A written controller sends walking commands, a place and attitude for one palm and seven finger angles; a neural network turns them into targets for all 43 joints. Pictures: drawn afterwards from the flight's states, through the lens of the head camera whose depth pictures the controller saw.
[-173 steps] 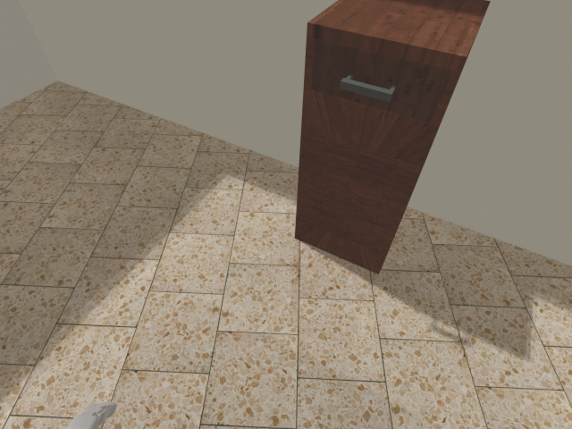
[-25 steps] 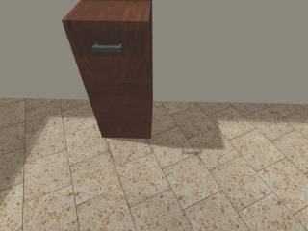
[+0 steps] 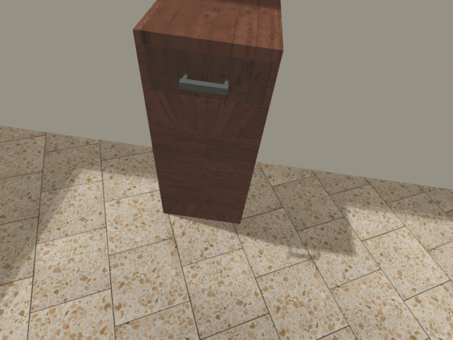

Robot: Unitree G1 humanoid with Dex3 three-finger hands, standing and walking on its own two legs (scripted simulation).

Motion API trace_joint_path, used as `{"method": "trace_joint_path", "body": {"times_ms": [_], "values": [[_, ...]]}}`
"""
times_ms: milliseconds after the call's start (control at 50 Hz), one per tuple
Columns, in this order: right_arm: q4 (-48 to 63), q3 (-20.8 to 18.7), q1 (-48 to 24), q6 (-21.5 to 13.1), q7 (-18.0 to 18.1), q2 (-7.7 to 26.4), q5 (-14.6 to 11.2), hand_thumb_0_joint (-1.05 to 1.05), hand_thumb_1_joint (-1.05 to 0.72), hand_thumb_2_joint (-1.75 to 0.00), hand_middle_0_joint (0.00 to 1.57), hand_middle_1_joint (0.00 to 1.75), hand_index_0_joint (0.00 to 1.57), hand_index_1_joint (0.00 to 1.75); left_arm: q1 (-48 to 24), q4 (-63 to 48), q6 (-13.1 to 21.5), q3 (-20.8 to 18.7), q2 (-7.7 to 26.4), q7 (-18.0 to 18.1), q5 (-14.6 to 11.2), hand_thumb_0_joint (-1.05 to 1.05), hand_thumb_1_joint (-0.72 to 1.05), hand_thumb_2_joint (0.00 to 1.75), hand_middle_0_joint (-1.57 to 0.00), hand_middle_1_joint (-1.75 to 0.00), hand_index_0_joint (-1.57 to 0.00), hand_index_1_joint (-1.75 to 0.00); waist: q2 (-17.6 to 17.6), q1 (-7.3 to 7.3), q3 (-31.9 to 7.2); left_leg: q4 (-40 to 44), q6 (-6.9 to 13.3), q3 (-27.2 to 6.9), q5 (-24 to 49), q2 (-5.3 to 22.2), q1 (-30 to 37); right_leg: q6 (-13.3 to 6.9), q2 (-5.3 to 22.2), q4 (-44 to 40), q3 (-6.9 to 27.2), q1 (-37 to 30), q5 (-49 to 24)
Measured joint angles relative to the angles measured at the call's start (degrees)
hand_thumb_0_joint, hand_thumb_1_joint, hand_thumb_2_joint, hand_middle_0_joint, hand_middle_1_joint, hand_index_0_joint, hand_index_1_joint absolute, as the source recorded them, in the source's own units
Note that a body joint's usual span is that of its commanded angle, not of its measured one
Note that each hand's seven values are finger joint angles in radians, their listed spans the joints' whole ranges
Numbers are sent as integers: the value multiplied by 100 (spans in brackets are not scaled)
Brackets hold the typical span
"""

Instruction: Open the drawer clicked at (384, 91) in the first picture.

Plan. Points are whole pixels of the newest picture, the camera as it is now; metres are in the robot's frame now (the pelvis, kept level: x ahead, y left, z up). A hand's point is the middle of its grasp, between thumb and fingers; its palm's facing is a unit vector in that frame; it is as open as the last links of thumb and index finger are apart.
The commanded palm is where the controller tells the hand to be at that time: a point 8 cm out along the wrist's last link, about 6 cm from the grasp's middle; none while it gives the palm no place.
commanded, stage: take the last steps up to it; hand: left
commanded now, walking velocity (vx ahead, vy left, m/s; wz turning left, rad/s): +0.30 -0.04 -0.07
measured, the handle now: (205, 83) +0.75 +0.12 +0.04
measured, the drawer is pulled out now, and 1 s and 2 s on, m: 0.00 0.00 0.00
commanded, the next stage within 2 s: come to a stop and stand still in 0.36 s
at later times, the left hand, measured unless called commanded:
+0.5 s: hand (176, 269) +0.29 +0.13 -0.17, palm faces -0.07 -0.99 -0.14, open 7.4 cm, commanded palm none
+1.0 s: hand (130, 279) +0.26 +0.23 -0.18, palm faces +0.10 -0.97 -0.22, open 7.4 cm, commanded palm none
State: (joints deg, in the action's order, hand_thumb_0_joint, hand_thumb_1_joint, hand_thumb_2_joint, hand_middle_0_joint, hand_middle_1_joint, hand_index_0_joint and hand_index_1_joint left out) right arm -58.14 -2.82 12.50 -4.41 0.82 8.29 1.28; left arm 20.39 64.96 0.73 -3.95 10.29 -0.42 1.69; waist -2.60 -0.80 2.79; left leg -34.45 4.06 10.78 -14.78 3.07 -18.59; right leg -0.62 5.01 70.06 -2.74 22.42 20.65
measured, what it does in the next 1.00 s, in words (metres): walks ahead: right foot, then left foot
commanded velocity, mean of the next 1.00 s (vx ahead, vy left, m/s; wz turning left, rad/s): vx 0.00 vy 0.00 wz -0.03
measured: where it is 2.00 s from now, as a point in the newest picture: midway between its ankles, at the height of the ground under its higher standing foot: outside the picture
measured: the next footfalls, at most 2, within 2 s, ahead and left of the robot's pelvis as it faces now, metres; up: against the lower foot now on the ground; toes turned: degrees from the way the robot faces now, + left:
right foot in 0.50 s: +0.31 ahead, -0.13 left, +0.00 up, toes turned -9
left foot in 0.96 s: +0.20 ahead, +0.10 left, +0.00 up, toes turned +5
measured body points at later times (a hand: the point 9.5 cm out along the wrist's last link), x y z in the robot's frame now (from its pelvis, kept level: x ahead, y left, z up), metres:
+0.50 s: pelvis +0.19 -0.02 -0.01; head +0.22 -0.03 +0.44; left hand +0.30 +0.18 -0.16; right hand +0.05 -0.19 -0.15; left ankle +0.05 +0.07 -0.73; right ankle +0.27 -0.13 -0.73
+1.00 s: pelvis +0.20 +0.02 +0.00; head +0.23 +0.05 +0.44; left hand +0.26 +0.28 -0.16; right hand +0.32 -0.22 -0.13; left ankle +0.20 +0.12 -0.73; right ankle +0.27 -0.12 -0.72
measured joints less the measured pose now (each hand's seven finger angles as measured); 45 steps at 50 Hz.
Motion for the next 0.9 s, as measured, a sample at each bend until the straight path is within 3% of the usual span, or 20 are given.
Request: {"method": "trace_joint_path", "body": {"times_ms": [120,240,380,480,500,540,580,620,760,840,900], "values": [[-322,61,484,-45,55,-61,-25,0,-94,-90,20,30,20,30,-506,-376,-12,-59,22,-8,40,1,91,90,-19,-30,-19,-29,26,57,-187,1129,90,131,207,-343,884,103,38,-400,-47,911,-845],[-639,113,984,-1,47,-273,-24,0,-92,-90,20,30,20,30,-855,-533,-98,-53,-58,-41,38,1,91,90,-19,-30,-19,-29,50,169,-239,1607,76,137,71,-511,1511,192,173,-1288,39,1094,-1184],[-837,153,1402,22,61,-428,36,0,-91,-90,20,30,20,30,-1137,-521,-134,12,-208,-53,9,1,91,90,-19,-30,-19,-29,141,428,-65,1617,-113,158,-385,-413,1994,43,147,-2501,-138,790,-980],[-969,149,1614,95,79,-424,34,0,-91,-90,20,30,20,30,-1302,-568,-15,79,-330,-54,4,1,91,90,-19,-30,-19,-29,275,532,109,1028,-372,160,-1028,-138,2073,-168,-154,-3539,-446,176,-908],[-1008,149,1656,115,74,-429,2,0,-91,-90,20,30,20,30,-1313,-575,67,91,-344,-43,11,1,91,90,-20,-30,-20,-29,293,509,128,617,-410,126,-1220,-50,1956,-229,-212,-3707,-498,19,-1192],[-1049,152,1546,202,81,-402,-82,0,-91,-90,20,30,20,30,-1354,-574,224,122,-404,18,-20,1,91,90,-20,-30,-20,-29,383,459,242,-833,-414,-210,-1414,117,1365,-290,-294,-3456,-604,-17,-956],[-986,134,1378,306,120,-343,-139,1,-91,-90,20,30,20,30,-1354,-613,277,112,-446,117,-102,0,92,89,-20,-30,-20,-30,413,404,281,-1964,-434,-609,-1630,61,780,-318,-310,-3486,-684,-189,-722],[-868,90,1117,427,155,-266,-159,1,-91,-90,20,30,20,30,-1396,-683,227,104,-403,213,-97,-2,93,89,-20,-30,-20,-30,399,311,264,-2486,-461,-770,-1646,13,285,-296,-292,-3667,-709,-330,-722],[-180,-123,-113,705,92,241,-67,0,-91,-90,20,30,20,30,-1477,-751,-74,80,-274,269,-28,-2,93,89,-20,-30,-20,-30,517,172,331,-2638,-674,-956,-1137,-77,-822,-200,-175,-4094,-680,-440,-981],[136,-162,-585,714,32,417,-46,0,-91,-90,20,30,19,30,-1413,-808,-180,45,-153,249,8,-1,91,89,-20,-30,-20,-30,482,69,355,-2228,-739,-948,-978,-110,-811,-93,-70,-4107,-625,-385,-1063],[276,-138,-724,653,1,424,-60,0,-91,-90,20,30,19,30,-1330,-855,-224,10,-11,237,48,0,91,89,-20,-30,-20,-30,358,-16,308,-1467,-708,-903,-928,-101,-454,7,13,-4012,-614,-310,-1070]]}}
